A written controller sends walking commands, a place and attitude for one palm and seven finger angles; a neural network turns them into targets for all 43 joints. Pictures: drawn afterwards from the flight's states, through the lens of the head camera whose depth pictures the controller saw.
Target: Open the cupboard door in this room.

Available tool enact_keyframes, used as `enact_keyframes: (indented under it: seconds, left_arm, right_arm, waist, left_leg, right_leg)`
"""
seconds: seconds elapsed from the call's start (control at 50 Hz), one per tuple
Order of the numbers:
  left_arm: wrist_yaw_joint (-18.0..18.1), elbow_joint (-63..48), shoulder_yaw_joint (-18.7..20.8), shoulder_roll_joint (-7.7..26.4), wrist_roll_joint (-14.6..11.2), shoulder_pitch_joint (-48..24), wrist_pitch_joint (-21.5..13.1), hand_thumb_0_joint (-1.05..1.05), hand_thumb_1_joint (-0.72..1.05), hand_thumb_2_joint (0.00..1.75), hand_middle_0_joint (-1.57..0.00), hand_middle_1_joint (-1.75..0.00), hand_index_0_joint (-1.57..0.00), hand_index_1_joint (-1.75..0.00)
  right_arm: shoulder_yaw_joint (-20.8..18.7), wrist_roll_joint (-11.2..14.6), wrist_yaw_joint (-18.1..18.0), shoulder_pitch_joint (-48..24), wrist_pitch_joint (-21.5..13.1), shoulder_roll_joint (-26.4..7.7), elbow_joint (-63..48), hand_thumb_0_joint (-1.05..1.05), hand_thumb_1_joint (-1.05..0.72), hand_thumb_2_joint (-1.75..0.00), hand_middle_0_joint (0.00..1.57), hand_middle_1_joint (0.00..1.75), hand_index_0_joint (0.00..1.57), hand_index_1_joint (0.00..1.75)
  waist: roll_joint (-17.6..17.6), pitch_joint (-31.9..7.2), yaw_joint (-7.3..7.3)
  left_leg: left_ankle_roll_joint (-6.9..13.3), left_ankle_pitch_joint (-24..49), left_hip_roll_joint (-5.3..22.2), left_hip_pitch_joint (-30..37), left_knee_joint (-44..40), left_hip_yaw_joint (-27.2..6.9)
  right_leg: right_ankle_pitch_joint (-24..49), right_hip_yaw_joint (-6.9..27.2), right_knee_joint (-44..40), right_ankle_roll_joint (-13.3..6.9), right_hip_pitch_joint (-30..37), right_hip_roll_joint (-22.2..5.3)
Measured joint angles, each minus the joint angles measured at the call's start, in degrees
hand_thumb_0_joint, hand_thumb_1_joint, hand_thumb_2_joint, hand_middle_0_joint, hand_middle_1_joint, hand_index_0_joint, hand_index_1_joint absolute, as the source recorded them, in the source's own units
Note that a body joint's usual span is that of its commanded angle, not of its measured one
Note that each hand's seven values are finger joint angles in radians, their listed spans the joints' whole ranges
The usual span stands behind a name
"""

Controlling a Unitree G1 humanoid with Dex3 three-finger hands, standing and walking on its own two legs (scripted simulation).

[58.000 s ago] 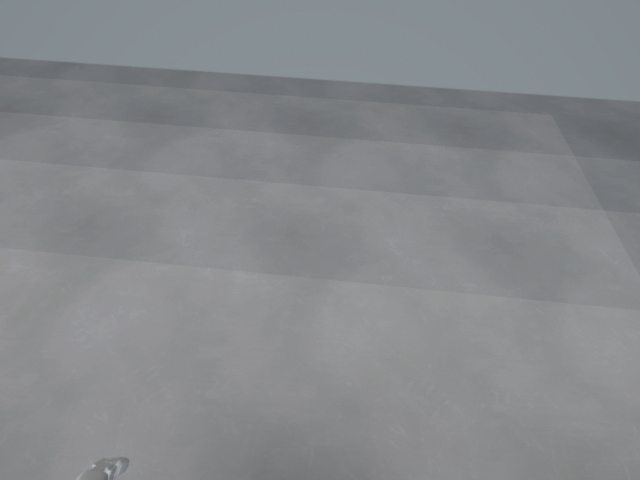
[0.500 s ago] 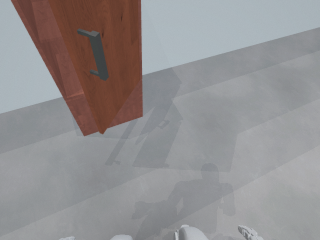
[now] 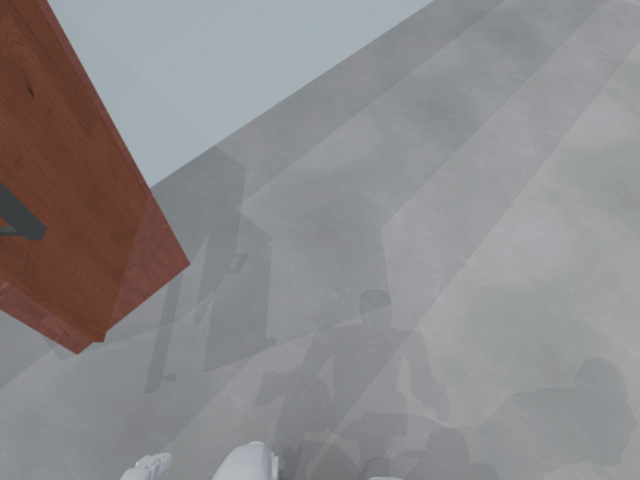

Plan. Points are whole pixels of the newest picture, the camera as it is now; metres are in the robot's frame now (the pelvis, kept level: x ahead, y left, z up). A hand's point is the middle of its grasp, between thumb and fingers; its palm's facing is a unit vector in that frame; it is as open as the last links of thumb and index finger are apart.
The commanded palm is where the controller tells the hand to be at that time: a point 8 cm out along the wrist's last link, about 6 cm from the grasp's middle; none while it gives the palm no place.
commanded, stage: walk to a spot facing it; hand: left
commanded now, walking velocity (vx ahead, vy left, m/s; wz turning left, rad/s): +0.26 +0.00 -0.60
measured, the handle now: out of the picture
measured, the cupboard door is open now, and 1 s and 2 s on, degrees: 42 42 42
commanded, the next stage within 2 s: turn to face it in 1.74 s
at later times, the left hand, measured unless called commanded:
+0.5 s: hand (265, 357) +0.30 +0.11 -0.16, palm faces -0.40 -0.89 -0.21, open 7.4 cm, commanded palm none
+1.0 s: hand (304, 284) +0.44 +0.05 -0.18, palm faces -0.50 -0.85 -0.17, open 7.4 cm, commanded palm none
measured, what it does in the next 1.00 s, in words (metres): walks ahead, turning right: left foot, then right foot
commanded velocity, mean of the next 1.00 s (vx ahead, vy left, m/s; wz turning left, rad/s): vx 0.33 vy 0.00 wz -0.47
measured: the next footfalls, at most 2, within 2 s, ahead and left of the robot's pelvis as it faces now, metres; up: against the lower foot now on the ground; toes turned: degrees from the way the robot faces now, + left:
left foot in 0.10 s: +0.07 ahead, +0.14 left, +0.00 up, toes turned +0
right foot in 0.48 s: +0.15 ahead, -0.16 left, +0.00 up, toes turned -26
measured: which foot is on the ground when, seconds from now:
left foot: up 0.00-0.08, down 0.10-0.48, up 0.50-0.82, down 0.84-1.00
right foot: down 0.00-0.08, up 0.10-0.46, down 0.48-0.84, up 0.86-1.00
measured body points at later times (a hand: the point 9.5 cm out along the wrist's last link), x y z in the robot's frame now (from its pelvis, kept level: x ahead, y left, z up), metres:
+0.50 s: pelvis +0.10 -0.03 -0.02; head +0.15 -0.06 +0.43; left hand +0.32 +0.15 -0.15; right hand -0.05 -0.23 -0.16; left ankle +0.03 +0.13 -0.72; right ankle +0.11 -0.14 -0.74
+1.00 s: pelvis +0.30 -0.09 +0.00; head +0.35 -0.10 +0.45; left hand +0.47 +0.10 -0.16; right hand +0.24 -0.33 -0.14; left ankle +0.36 +0.00 -0.74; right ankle +0.19 -0.17 -0.64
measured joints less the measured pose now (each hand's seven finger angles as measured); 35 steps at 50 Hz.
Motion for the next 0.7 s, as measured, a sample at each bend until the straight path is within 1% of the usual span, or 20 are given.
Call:
enact_keyframes:
  seconds: [0.04, 0.08, 0.1, 0.12, 0.14, 0.16, 0.2, 0.24, 0.3, 0.36, 0.42, 0.46, 0.48, 0.5, 0.52, 0.54, 0.56, 0.58, 0.62, 0.7]
  left_arm:
    - [-0.19, 0.19, 0.16, -0.04, 0.01, 0.26, 0.18, 0.00, 0.90, 0.90, -0.20, -0.30, -0.21, -0.29]
    - [-0.47, 0.31, 0.37, -0.10, -0.22, 0.87, 0.54, 0.00, 0.90, 0.90, -0.21, -0.30, -0.21, -0.30]
    - [-0.70, 0.22, 0.47, -0.32, -0.42, 1.26, 0.78, 0.00, 0.90, 0.90, -0.21, -0.30, -0.21, -0.30]
    - [-0.96, 0.27, 0.63, -0.14, -0.47, 1.21, 1.04, 0.00, 0.90, 0.90, -0.20, -0.30, -0.21, -0.30]
    - [-1.32, 0.41, 0.92, 0.18, -0.27, 1.15, 1.15, 0.00, 0.90, 0.90, -0.20, -0.30, -0.21, -0.29]
    - [-1.75, 0.62, 1.24, 0.52, 0.01, 1.07, 1.12, 0.00, 0.90, 0.90, -0.20, -0.30, -0.20, -0.29]
    - [-2.57, 0.83, 1.75, 0.99, 0.37, 0.81, 0.86, 0.00, 0.90, 0.90, -0.20, -0.30, -0.20, -0.29]
    - [-3.17, 0.81, 1.91, 1.05, 0.46, 0.61, 0.53, 0.01, 0.91, 0.90, -0.20, -0.30, -0.20, -0.29]
    - [-3.57, 0.85, 1.63, 0.78, 0.38, 0.21, 0.34, 0.01, 0.91, 0.90, -0.20, -0.30, -0.20, -0.29]
    - [-3.82, 1.08, 1.27, 0.44, 0.32, -0.79, 0.32, 0.01, 0.91, 0.90, -0.20, -0.30, -0.20, -0.29]
    - [-3.99, 1.12, 1.01, 0.14, 0.35, -2.32, 0.17, 0.01, 0.91, 0.90, -0.20, -0.30, -0.20, -0.29]
    - [-4.07, 0.81, 0.79, -0.01, 0.39, -3.30, -0.49, 0.01, 0.91, 0.90, -0.20, -0.30, -0.20, -0.29]
    - [-4.08, 0.42, 0.66, 0.21, 0.39, -3.63, -1.37, 0.01, 0.91, 0.90, -0.20, -0.30, -0.20, -0.29]
    - [-3.74, 0.07, 0.81, 0.26, 0.26, -3.96, -2.55, 0.01, 0.91, 0.90, -0.20, -0.30, -0.20, -0.29]
    - [-3.15, -0.10, 0.89, 0.03, -0.11, -4.10, -3.51, 0.00, 0.91, 0.90, -0.20, -0.30, -0.20, -0.29]
    - [-2.57, -0.17, 0.82, -0.25, -0.40, -3.87, -4.02, 0.00, 0.91, 0.90, -0.20, -0.30, -0.20, -0.29]
    - [-2.03, -0.09, 0.70, -0.52, -0.54, -3.31, -4.17, 0.00, 0.91, 0.90, -0.20, -0.30, -0.20, -0.29]
    - [-1.56, 0.19, 0.57, -0.77, -0.57, -2.51, -4.11, 0.00, 0.91, 0.90, -0.20, -0.30, -0.20, -0.29]
    - [-1.00, 1.24, 0.35, -1.14, -0.31, -0.62, -3.85, 0.00, 0.91, 0.90, -0.20, -0.30, -0.20, -0.29]
    - [-1.14, 3.89, 0.33, -1.56, 0.05, 2.94, -3.62, 0.00, 0.91, 0.90, -0.20, -0.30, -0.20, -0.29]
  right_arm:
    - [0.25, 0.02, -0.03, -0.20, -0.65, 0.57, -0.66, 0.01, -0.90, -0.90, 0.19, 0.30, 0.20, 0.30]
    - [0.75, -0.17, -0.07, 0.63, -1.77, 0.83, -1.30, 0.01, -0.90, -0.90, 0.20, 0.30, 0.20, 0.30]
    - [0.98, -0.58, -0.09, 1.47, -2.56, 0.58, -1.70, 0.01, -0.90, -0.90, 0.20, 0.30, 0.20, 0.30]
    - [1.20, -0.98, -0.22, 1.94, -3.10, 0.86, -1.67, 0.01, -0.90, -0.90, 0.20, 0.30, 0.20, 0.30]
    - [1.55, -1.36, -0.23, 2.47, -3.40, 1.28, -1.56, 0.01, -0.90, -0.90, 0.20, 0.30, 0.20, 0.30]
    - [1.89, -1.63, -0.17, 3.25, -3.62, 1.74, -1.44, 0.00, -0.90, -0.90, 0.20, 0.30, 0.20, 0.30]
    - [2.40, -1.82, -0.15, 5.12, -3.98, 2.47, -1.04, 0.00, -0.90, -0.89, 0.20, 0.30, 0.20, 0.30]
    - [2.63, -1.75, -0.27, 6.94, -4.41, 2.87, -0.40, 0.00, -0.90, -0.89, 0.20, 0.30, 0.20, 0.30]
    - [2.59, -1.71, -0.24, 9.48, -5.09, 3.05, 0.79, 0.00, -0.90, -0.89, 0.20, 0.30, 0.20, 0.30]
    - [2.26, -1.88, 0.04, 11.66, -5.17, 2.85, 2.09, 0.01, -0.90, -0.89, 0.20, 0.30, 0.20, 0.30]
    - [1.82, -2.08, 0.38, 13.53, -4.78, 2.25, 3.39, 0.01, -0.90, -0.89, 0.20, 0.30, 0.20, 0.30]
    - [1.57, -1.97, 0.56, 14.96, -4.42, 1.64, 4.21, 0.01, -0.90, -0.89, 0.20, 0.30, 0.20, 0.30]
    - [1.54, -1.64, 0.75, 15.91, -4.21, 1.54, 4.66, 0.01, -0.90, -0.89, 0.20, 0.30, 0.20, 0.30]
    - [1.58, -1.11, 1.00, 15.89, -3.64, 1.40, 5.44, 0.01, -0.90, -0.90, 0.20, 0.30, 0.20, 0.30]
    - [1.56, -0.78, 1.14, 14.96, -2.82, 1.11, 6.30, 0.01, -0.90, -0.90, 0.20, 0.30, 0.20, 0.30]
    - [1.39, -0.58, 1.18, 13.74, -2.18, 0.87, 6.96, 0.01, -0.90, -0.89, 0.20, 0.30, 0.20, 0.30]
    - [1.16, -0.53, 1.15, 12.44, -1.82, 0.70, 7.28, 0.01, -0.90, -0.89, 0.20, 0.30, 0.20, 0.30]
    - [0.93, -0.62, 1.12, 11.06, -1.67, 0.62, 7.25, 0.01, -0.90, -0.90, 0.20, 0.30, 0.20, 0.30]
    - [0.58, -0.90, 1.18, 8.31, -1.76, 0.75, 6.20, 0.01, -0.90, -0.90, 0.20, 0.30, 0.20, 0.30]
    - [0.35, -1.13, 1.68, 3.93, -2.98, 1.61, 2.86, 0.01, -0.91, -0.90, 0.19, 0.30, 0.20, 0.30]
  waist:
    - [-0.51, -0.53, 0.06]
    - [-0.57, -1.76, -0.02]
    - [0.30, -2.72, -0.16]
    - [0.10, -2.88, -0.05]
    - [-0.38, -2.87, 0.20]
    - [-0.86, -2.92, 0.36]
    - [-1.50, -3.05, 0.73]
    - [-1.43, -3.10, 1.00]
    - [-0.60, -3.10, 0.68]
    - [0.19, -2.85, -0.32]
    - [0.90, -2.41, -1.55]
    - [1.77, -2.16, -2.19]
    - [1.70, -2.24, -2.30]
    - [1.53, -1.91, -1.88]
    - [1.69, -1.19, -1.68]
    - [1.85, -0.65, -1.65]
    - [1.94, -0.42, -1.62]
    - [1.92, -0.46, -1.60]
    - [1.49, -1.04, -1.63]
    - [0.28, -2.57, -1.19]
  left_leg:
    - [0.23, 1.45, -0.68, 2.08, -6.00, 0.07]
    - [0.84, 3.71, -1.00, 5.97, -15.14, 0.50]
    - [2.67, 5.72, -0.37, 6.92, -18.60, 0.15]
    - [3.95, 7.13, -0.09, 6.66, -17.75, 0.73]
    - [4.52, 7.06, 0.25, 7.00, -17.08, 1.70]
    - [4.67, 6.77, 0.57, 7.89, -17.52, 2.65]
    - [4.37, 7.00, 1.04, 10.41, -20.48, 4.43]
    - [3.92, 7.90, 1.58, 13.05, -24.00, 6.17]
    - [3.54, 8.34, 2.60, 16.36, -27.67, 8.71]
    - [2.63, 7.24, 3.69, 18.95, -28.87, 11.37]
    - [1.26, 4.74, 4.93, 20.90, -27.76, 14.06]
    - [0.00, 1.80, 6.50, 21.39, -24.52, 15.25]
    - [-0.14, -0.17, 7.37, 20.35, -20.27, 15.31]
    - [0.15, -2.77, 7.82, 17.86, -12.46, 13.85]
    - [0.53, -4.90, 7.38, 14.41, -3.16, 10.47]
    - [0.86, -5.12, 6.49, 10.72, 5.29, 7.27]
    - [1.01, -3.87, 5.74, 7.31, 11.26, 5.13]
    - [0.96, -2.11, 5.33, 4.36, 14.24, 3.88]
    - [0.63, 0.97, 5.06, -0.14, 13.36, 2.87]
    - [0.30, 6.25, 4.44, -4.43, 2.66, 2.11]
  right_leg:
    - [-0.31, 1.16, 0.44, 0.48, -0.17, 0.38]
    - [-1.53, 2.08, 2.21, 1.11, -0.93, 1.07]
    - [-5.08, 1.83, 4.88, 0.92, -2.27, 1.97]
    - [-9.64, 0.95, 9.49, 0.92, -3.95, 1.85]
    - [-12.32, -0.21, 15.13, 0.96, -5.93, 1.45]
    - [-12.71, -1.45, 20.70, 1.11, -7.94, 0.83]
    - [-9.53, -3.78, 29.21, 1.67, -11.45, -1.05]
    - [-6.00, -5.55, 32.70, 2.28, -13.79, -2.98]
    - [-3.65, -7.30, 29.97, 2.64, -15.11, -5.04]
    - [-3.50, -8.90, 21.31, 2.37, -14.12, -6.13]
    - [-4.29, -10.59, 13.13, 1.45, -11.85, -5.96]
    - [-3.92, -12.06, 7.71, 0.17, -8.79, -4.81]
    - [-3.29, -12.34, 4.52, -1.09, -6.56, -4.36]
    - [0.25, -12.03, 5.08, -1.88, -6.69, -4.07]
    - [0.22, -11.77, 7.14, -2.13, -6.80, -3.63]
    - [-0.76, -11.57, 7.87, -2.18, -6.09, -3.19]
    - [-1.54, -11.32, 7.29, -2.13, -4.87, -2.72]
    - [-1.78, -10.97, 5.81, -2.02, -3.42, -2.25]
    - [-0.93, -9.99, 1.83, -1.74, -0.63, -1.58]
    - [-0.11, -7.78, -4.02, -1.75, 3.71, -0.92]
